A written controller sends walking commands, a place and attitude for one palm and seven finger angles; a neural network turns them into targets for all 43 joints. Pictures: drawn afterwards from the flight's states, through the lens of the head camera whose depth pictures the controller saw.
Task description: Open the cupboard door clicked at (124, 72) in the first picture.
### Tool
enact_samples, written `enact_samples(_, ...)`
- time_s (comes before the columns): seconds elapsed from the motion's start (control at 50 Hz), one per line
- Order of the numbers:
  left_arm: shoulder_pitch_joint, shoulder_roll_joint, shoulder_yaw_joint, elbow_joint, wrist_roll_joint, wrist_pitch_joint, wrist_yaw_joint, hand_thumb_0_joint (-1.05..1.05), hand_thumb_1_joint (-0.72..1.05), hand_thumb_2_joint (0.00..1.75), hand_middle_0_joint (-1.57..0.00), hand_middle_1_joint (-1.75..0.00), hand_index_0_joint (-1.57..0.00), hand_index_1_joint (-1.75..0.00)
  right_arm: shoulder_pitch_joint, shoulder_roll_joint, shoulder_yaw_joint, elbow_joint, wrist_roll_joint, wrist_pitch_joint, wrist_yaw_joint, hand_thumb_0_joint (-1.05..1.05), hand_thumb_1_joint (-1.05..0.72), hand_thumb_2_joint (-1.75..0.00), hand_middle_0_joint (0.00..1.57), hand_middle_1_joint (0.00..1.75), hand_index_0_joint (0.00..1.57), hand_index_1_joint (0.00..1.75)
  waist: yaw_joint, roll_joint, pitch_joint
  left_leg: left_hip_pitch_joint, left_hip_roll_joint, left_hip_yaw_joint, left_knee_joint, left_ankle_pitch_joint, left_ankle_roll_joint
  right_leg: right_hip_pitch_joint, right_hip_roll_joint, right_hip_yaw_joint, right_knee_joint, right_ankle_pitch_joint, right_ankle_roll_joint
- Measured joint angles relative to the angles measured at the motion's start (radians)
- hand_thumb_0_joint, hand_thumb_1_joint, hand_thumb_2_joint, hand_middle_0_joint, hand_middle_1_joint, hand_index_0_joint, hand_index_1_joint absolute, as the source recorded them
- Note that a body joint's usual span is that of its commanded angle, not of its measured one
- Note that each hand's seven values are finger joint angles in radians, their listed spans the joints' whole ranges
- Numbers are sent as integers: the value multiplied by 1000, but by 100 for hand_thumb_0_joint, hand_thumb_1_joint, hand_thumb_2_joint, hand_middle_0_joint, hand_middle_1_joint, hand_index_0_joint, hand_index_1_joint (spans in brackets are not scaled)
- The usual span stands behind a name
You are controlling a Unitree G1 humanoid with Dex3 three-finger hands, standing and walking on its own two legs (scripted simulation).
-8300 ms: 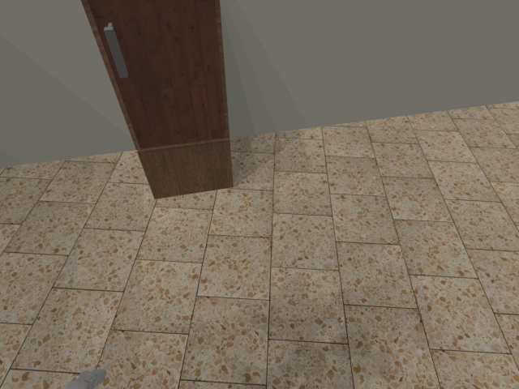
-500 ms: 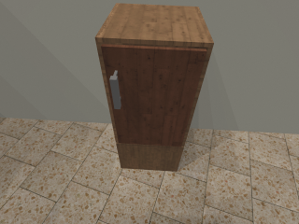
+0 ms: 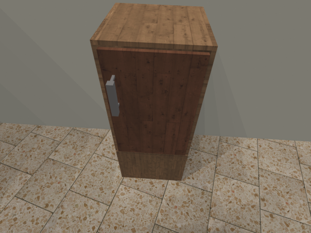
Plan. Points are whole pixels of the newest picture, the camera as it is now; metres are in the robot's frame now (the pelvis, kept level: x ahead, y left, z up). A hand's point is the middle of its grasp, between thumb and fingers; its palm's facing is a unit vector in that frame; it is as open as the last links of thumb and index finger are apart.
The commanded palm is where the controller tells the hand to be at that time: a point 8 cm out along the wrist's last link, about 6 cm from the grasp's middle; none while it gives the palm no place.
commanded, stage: come to a stop and stand still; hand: left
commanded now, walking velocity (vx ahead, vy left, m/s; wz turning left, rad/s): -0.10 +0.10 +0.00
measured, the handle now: (114, 95) +0.57 +0.19 +0.02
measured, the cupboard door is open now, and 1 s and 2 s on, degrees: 0 0 0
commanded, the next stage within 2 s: none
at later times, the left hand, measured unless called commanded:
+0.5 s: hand out of the picture +0.02 +0.20 -0.17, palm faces +0.01 -0.97 -0.24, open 7.3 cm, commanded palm none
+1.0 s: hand out of the picture -0.02 +0.17 -0.16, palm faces -0.03 -0.98 -0.22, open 7.4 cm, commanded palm none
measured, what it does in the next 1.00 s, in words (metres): stands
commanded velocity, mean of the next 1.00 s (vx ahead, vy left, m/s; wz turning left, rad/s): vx -0.04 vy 0.02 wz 0.00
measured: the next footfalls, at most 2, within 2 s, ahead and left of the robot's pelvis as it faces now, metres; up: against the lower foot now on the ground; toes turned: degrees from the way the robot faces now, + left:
none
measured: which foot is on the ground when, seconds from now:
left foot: down 0.00-1.00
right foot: down 0.00-1.00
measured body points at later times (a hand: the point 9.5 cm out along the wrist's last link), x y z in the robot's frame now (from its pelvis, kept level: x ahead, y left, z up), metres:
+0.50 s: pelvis -0.01 +0.01 +0.00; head +0.01 +0.01 +0.45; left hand +0.02 +0.25 -0.15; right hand +0.05 -0.22 -0.15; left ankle +0.02 +0.10 -0.73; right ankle +0.00 -0.10 -0.73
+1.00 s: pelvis -0.03 +0.00 +0.00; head -0.02 -0.02 +0.45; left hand -0.02 +0.22 -0.14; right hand -0.04 -0.23 -0.16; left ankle +0.02 +0.10 -0.73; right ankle +0.00 -0.10 -0.73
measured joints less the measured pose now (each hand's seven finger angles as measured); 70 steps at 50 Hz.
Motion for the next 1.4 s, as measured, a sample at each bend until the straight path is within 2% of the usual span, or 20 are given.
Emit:
enact_samples(0.08, 9, -11, 4, 3, -6, -19, 11, 0, 91, 90, -20, -30, -20, -30, -6, 4, 5, 4, 2, -1, -2, 1, -91, -89, 20, 30, 20, 30, 3, 4, 9, -36, 19, -4, 81, -57, 0, 19, 19, -25, -11, -18, -10)
enact_samples(0.14, 1, -20, -3, 15, -10, -23, 19, 0, 91, 90, -20, -30, -20, -30, -32, 12, 12, 11, 10, -13, -9, 1, -91, -89, 20, 30, 20, 30, 8, -7, 26, -17, 21, 7, 21, 7, -8, 44, 23, -31, -25, -23, -9)
enact_samples(0.28, -62, -35, -17, -3, -15, -5, 34, 0, 91, 90, -20, -30, -20, -30, -90, 2, 7, 3, 19, -11, -34, 2, -94, -89, 20, 30, 20, 30, 15, -34, 43, 19, -1, 34, -28, 11, 6, 60, 1, -5, -45, -15, 11)
enact_samples(0.38, -114, 5, -3, -28, -10, 17, 42, 3, 93, 90, -20, -30, -20, -30, -132, -3, -4, -34, 16, -3, -33, 2, -94, -89, 20, 30, 20, 30, 5, -36, 71, 8, -9, 49, -26, 26, 15, 32, -9, 9, -12, -13, 15)
enact_samples(0.48, -141, 40, -6, -63, -11, 11, 49, 2, 92, 90, -20, -30, -20, -30, -146, -27, -9, -76, 17, 13, -15, 1, -93, -89, 20, 30, 20, 30, 1, 5, 72, -33, 7, 51, 17, 29, 17, 6, 5, 10, -8, 13, 15)
enact_samples(0.54, -146, 54, -13, -72, -10, 14, 40, 1, 92, 90, -20, -30, -20, -30, -133, -40, -9, -109, 9, 10, -2, 1, -92, -89, 20, 30, 20, 30, -10, 31, 57, -41, 0, 58, 27, 31, 27, -10, -4, 15, 16, 11, 17)
enact_samples(0.66, -151, 66, -18, -86, -5, 21, 25, 1, 91, 90, -20, -30, -20, -30, -99, -63, -4, -120, 1, 14, 7, 1, -93, -89, 20, 30, 20, 30, -12, 65, 20, -23, -22, 72, -22, 68, 37, -16, -23, 30, 17, 24, 20)
enact_samples(0.82, -134, 54, -27, -82, -7, 17, 13, 0, 91, 90, -20, -30, -20, -30, -66, -67, 11, -95, -4, 17, 18, 1, -92, -89, 20, 30, 20, 30, -12, 64, 16, -31, -27, 71, -87, 110, 26, -43, -19, 39, -8, 34, 10)
enact_samples(1.06, -109, 11, -42, -13, -13, 10, 8, 1, 91, 90, -20, -30, -20, -30, -23, -40, 21, -19, 2, 7, 10, 1, -91, -89, 20, 30, 20, 30, -18, 19, 32, -30, -3, 56, -99, 120, -1, -34, 7, 27, -37, 58, -9)
enact_samples(1.4, -140, 20, -34, 32, -17, -10, 18, 1, 92, 90, -20, -30, -20, -30, -68, 1, 32, 29, 6, -12, -10, 1, -91, -89, 20, 30, 20, 30, -7, 6, 36, 19, 18, 41, -109, 74, -28, 29, 31, 14, -72, 22, -30)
